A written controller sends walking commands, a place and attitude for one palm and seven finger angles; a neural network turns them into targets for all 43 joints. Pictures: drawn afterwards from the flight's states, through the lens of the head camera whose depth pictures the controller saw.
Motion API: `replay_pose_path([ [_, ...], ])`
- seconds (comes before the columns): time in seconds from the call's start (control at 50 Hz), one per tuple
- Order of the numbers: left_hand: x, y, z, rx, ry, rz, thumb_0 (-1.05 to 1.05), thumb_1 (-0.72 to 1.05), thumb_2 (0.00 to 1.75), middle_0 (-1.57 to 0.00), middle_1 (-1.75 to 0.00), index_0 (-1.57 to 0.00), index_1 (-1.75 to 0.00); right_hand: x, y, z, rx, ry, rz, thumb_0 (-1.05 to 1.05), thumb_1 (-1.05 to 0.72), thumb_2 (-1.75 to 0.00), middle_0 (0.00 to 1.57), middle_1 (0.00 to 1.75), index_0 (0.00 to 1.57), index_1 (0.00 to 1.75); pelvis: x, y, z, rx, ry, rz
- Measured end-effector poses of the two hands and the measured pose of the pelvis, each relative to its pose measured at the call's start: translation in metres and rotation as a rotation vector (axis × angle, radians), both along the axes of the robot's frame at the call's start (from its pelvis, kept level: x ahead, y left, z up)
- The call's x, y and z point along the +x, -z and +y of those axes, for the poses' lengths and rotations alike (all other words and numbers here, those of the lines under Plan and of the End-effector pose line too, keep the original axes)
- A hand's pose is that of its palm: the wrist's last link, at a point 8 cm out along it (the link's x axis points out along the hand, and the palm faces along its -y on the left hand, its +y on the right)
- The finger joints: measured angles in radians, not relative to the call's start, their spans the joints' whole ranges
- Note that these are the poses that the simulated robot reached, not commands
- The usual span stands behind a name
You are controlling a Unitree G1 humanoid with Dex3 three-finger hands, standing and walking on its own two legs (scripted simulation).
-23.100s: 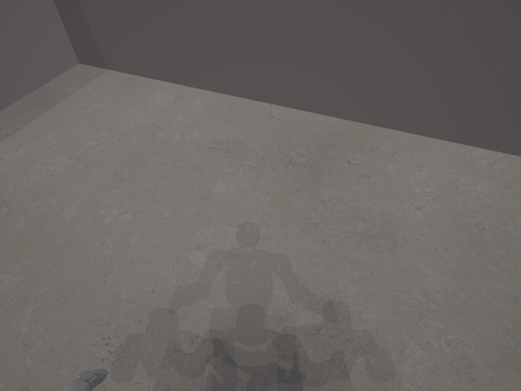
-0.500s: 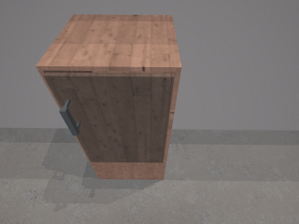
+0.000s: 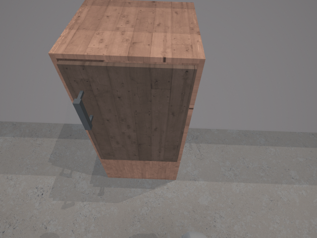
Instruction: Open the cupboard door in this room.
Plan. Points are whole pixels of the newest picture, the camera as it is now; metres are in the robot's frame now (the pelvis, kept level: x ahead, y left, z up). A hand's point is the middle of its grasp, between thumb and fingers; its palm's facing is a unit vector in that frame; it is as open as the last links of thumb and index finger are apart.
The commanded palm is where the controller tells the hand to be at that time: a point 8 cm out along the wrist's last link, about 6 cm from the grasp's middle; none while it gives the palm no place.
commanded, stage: shuffle to correct the standing spot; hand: left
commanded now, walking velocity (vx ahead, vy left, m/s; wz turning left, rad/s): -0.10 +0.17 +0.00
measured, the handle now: (85, 111) +0.49 +0.29 -0.03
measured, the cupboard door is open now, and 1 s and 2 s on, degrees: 0 0 0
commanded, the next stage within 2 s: come to a stop and stand still in 0.88 s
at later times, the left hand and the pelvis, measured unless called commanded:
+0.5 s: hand out of the picture -0.07 +0.20 -0.14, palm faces +0.05 -0.96 -0.27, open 7.3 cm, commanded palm none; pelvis -0.07 +0.01 +0.02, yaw +0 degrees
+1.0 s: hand out of the picture +0.00 +0.27 -0.16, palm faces +0.07 -0.97 -0.23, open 7.3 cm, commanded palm none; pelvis -0.06 +0.08 +0.00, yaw +1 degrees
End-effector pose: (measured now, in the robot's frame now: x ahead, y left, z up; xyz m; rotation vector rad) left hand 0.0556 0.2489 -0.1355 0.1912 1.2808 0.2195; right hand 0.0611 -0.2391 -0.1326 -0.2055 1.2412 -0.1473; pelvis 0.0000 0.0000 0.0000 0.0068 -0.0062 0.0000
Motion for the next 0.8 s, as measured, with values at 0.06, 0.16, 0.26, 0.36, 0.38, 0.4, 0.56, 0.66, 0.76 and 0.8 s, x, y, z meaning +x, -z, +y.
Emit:
replay_pose_path([
  [0.06, 0.001, -0.007, 0.004, 0.011, 0.011, -0.022, 0.0, 0.91, 0.9, -0.2, -0.3, -0.2, -0.29, -0.008, 0.002, 0.006, 0.018, -0.007, 0.001, 0.0, -0.91, -0.9, 0.2, 0.3, 0.2, 0.3, -0.01, -0.002, 0.002, -0.003, 0.002, 0.004],
  [0.16, -0.006, -0.014, -0.001, 0.024, 0.034, -0.038, 0.0, 0.91, 0.9, -0.2, -0.3, -0.2, -0.29, -0.029, 0.012, 0.011, 0.057, 0.0, 0.012, 0.0, -0.91, -0.9, 0.2, 0.3, 0.2, 0.3, -0.029, -0.001, 0.001, 0.009, 0.003, 0.014],
  [0.26, -0.031, -0.016, -0.012, 0.045, 0.042, -0.05, 0.0, 0.91, 0.9, -0.2, -0.3, -0.2, -0.3, -0.059, 0.03, 0.007, 0.1, 0.024, 0.048, 0.0, -0.91, -0.9, 0.2, 0.3, 0.2, 0.3, -0.047, 0.005, -0.004, 0.022, 0.004, 0.011],
  [0.36, -0.077, -0.026, -0.016, 0.04, 0.013, -0.003, 0.0, 0.91, 0.9, -0.21, -0.3, -0.2, -0.3, -0.084, 0.019, 0.001, 0.1, 0.033, 0.105, 0.0, -0.91, -0.9, 0.2, 0.3, 0.2, 0.3, -0.06, -0.007, -0.003, 0.052, -0.002, 0.007],
  [0.38, -0.086, -0.027, -0.015, 0.035, 0.01, 0.012, 0.0, 0.91, 0.9, -0.21, -0.3, -0.2, -0.3, -0.087, 0.015, 0.0, 0.098, 0.038, 0.106, 0.0, -0.91, -0.9, 0.2, 0.3, 0.2, 0.3, -0.062, -0.01, -0.003, 0.06, -0.001, 0.009],
  [0.4, -0.094, -0.027, -0.014, 0.03, 0.007, 0.025, 0.0, 0.91, 0.9, -0.21, -0.3, -0.21, -0.3, -0.091, 0.012, -0.002, 0.094, 0.041, 0.107, 0.0, -0.91, -0.9, 0.2, 0.3, 0.2, 0.3, -0.064, -0.012, -0.002, 0.067, 0.0, 0.011],
  [0.56, -0.145, -0.024, 0.015, 0.001, -0.038, 0.09, 0.0, 0.91, 0.9, -0.21, -0.3, -0.21, -0.3, -0.093, -0.006, 0.005, 0.031, 0.01, 0.097, 0.0, -0.91, -0.9, 0.19, 0.3, 0.2, 0.3, -0.08, -0.016, 0.022, 0.084, -0.007, 0.031],
  [0.66, -0.164, -0.005, 0.055, -0.008, -0.069, 0.114, 0.0, 0.91, 0.9, -0.21, -0.3, -0.21, -0.3, -0.074, -0.008, 0.033, -0.011, -0.031, 0.013, 0.0, -0.91, -0.9, 0.19, 0.3, 0.2, 0.3, -0.086, -0.004, 0.054, 0.055, -0.007, 0.038],
  [0.76, -0.158, 0.011, 0.089, 0.006, -0.071, 0.121, 0.0, 0.91, 0.9, -0.21, -0.3, -0.2, -0.3, -0.079, -0.006, 0.072, -0.009, -0.04, -0.031, 0.0, -0.91, -0.9, 0.19, 0.3, 0.2, 0.3, -0.087, 0.005, 0.074, 0.035, -0.01, 0.028],
  [0.8, -0.144, 0.006, 0.092, 0.0, -0.063, 0.083, 0.01, 0.91, 0.9, -0.2, -0.3, -0.2, -0.29, -0.089, -0.005, 0.087, 0.015, -0.039, -0.015, 0.0, -0.91, -0.9, 0.19, 0.3, 0.2, 0.3, -0.084, 0.0, 0.078, 0.03, -0.016, 0.025],
])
